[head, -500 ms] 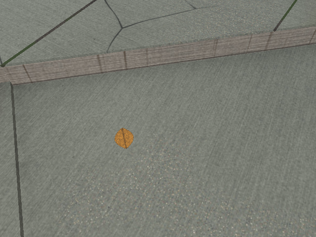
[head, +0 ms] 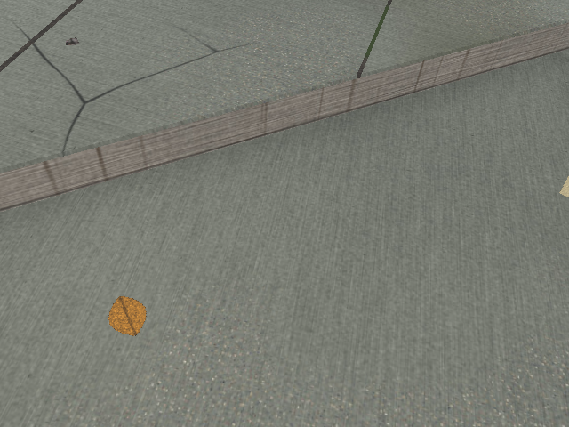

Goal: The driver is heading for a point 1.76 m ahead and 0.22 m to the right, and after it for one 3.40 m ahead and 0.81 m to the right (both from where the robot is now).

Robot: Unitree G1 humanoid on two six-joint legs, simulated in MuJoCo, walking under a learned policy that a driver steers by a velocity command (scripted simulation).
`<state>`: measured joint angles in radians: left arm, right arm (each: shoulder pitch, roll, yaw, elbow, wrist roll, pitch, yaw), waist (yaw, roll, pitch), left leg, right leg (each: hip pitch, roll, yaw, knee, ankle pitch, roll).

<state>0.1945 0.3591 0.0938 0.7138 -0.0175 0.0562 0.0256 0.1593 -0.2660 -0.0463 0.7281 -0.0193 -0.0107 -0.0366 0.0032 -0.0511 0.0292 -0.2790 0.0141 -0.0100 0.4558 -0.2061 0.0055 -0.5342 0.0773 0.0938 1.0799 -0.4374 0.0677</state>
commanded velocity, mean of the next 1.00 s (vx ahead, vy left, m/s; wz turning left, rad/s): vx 0.01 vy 0.00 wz -0.20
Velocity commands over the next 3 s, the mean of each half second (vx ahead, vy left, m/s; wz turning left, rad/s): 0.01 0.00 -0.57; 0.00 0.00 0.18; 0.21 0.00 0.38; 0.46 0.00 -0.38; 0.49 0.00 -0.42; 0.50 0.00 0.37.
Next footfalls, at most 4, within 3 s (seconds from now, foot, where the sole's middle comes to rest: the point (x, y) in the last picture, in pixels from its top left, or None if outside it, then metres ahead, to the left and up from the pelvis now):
0.26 right None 0.02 -0.14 -0.78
0.68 left None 0.10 0.08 -0.78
1.22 left None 0.06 0.12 -0.78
1.74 right None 0.42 -0.08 -0.78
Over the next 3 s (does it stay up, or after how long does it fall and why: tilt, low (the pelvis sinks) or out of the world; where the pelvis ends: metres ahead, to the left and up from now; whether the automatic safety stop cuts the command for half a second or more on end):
stays up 0.90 -0.13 0.00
